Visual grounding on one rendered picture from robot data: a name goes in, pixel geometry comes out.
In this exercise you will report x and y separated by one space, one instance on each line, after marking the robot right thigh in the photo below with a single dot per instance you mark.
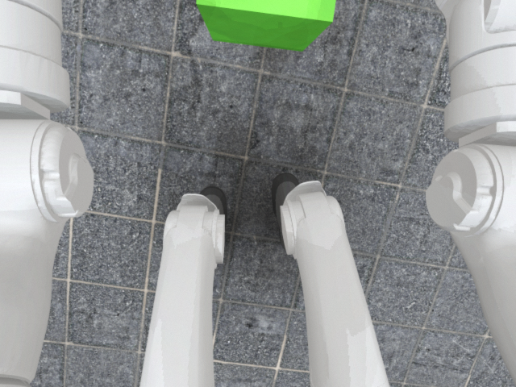
342 344

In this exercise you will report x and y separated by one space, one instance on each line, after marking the robot right upper arm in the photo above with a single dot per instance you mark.
473 196

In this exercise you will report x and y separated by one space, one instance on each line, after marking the carton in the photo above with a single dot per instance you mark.
284 24

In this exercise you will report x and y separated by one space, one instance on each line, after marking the robot left upper arm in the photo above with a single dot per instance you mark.
45 179

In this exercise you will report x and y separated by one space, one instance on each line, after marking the robot right foot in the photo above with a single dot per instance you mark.
281 186

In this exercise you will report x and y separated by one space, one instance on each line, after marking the left robot forearm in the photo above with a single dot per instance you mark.
33 82

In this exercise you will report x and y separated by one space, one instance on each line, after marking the right robot forearm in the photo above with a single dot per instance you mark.
481 37

